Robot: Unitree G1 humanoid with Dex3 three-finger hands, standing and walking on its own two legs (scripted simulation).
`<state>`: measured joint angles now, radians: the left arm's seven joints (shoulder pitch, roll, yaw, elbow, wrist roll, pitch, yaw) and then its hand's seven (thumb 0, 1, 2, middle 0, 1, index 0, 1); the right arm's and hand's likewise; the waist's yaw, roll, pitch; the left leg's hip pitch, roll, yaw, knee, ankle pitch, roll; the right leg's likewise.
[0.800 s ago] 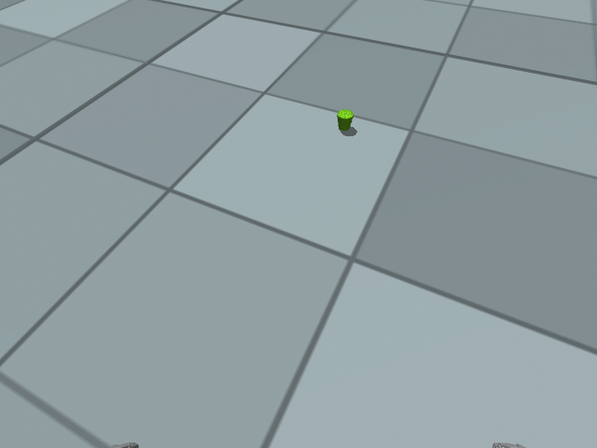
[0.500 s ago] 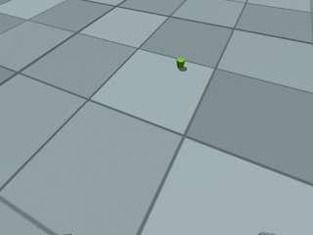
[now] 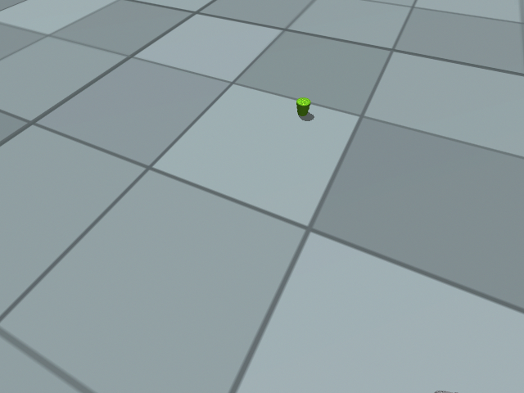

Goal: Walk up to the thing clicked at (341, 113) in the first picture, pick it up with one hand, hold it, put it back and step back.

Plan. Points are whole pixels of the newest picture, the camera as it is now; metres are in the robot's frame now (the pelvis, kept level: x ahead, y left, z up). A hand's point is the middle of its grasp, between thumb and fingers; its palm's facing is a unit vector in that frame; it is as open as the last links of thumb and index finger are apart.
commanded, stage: stand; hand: left
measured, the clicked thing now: (303, 107) +1.78 -0.23 -0.74
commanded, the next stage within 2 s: walk up in 0.32 s
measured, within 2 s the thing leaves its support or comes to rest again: neither
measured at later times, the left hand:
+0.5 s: hand out of the picture +0.11 +0.26 -0.15, palm faces -0.10 -0.93 -0.35, open 7.4 cm
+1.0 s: hand (190, 308) +0.29 +0.17 -0.17, palm faces -0.18 -0.93 -0.33, open 7.4 cm
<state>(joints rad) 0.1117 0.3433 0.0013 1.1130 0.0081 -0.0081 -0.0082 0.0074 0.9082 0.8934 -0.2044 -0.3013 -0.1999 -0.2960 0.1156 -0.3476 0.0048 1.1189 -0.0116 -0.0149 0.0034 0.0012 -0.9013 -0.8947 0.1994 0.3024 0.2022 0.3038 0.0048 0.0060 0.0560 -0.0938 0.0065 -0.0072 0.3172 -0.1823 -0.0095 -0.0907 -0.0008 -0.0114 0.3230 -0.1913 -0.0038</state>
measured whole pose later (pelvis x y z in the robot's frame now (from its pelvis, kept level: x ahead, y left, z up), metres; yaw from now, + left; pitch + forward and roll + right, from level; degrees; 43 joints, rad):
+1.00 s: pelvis +0.21 -0.10 -0.02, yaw -12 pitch -2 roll -2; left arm 0.34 0.43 0.06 0.92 0.02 -0.06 -0.08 0.01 0.90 0.89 -0.21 -0.30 -0.20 -0.30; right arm 0.22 -0.43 -0.08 0.91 -0.03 -0.06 0.11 0.00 -0.90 -0.89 0.20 0.30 0.20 0.30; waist 0.05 0.01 0.03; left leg -0.45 0.12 0.05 0.63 -0.20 -0.01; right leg -0.07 0.01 -0.02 0.48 -0.38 0.00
